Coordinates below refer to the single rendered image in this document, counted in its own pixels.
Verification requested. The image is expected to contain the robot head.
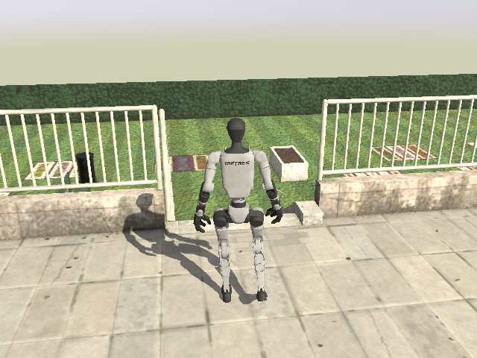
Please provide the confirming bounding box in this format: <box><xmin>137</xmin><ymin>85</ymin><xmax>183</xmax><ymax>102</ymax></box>
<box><xmin>224</xmin><ymin>118</ymin><xmax>249</xmax><ymax>154</ymax></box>

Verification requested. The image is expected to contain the right robot upper arm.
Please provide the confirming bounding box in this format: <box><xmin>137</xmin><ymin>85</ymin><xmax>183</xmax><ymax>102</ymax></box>
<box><xmin>253</xmin><ymin>150</ymin><xmax>273</xmax><ymax>191</ymax></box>

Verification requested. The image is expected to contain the robot right forearm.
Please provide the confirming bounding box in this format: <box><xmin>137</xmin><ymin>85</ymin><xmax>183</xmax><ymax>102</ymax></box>
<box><xmin>266</xmin><ymin>179</ymin><xmax>281</xmax><ymax>210</ymax></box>

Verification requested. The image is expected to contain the robot right shin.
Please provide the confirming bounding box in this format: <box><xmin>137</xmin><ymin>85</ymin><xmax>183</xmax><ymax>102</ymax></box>
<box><xmin>254</xmin><ymin>241</ymin><xmax>265</xmax><ymax>292</ymax></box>

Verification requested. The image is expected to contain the robot left forearm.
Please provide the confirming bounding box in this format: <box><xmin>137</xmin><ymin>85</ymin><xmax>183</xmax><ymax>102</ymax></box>
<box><xmin>195</xmin><ymin>182</ymin><xmax>210</xmax><ymax>216</ymax></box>

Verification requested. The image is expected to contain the right robot hand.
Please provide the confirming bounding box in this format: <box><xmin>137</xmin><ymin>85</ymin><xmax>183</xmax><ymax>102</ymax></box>
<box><xmin>265</xmin><ymin>207</ymin><xmax>283</xmax><ymax>224</ymax></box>

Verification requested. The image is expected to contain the left robot hand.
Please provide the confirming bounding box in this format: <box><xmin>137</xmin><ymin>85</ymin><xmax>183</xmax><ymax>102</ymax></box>
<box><xmin>193</xmin><ymin>214</ymin><xmax>211</xmax><ymax>233</ymax></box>

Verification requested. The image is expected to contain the left robot upper arm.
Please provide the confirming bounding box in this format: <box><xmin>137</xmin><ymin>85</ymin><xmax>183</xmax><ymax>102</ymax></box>
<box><xmin>202</xmin><ymin>151</ymin><xmax>221</xmax><ymax>193</ymax></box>

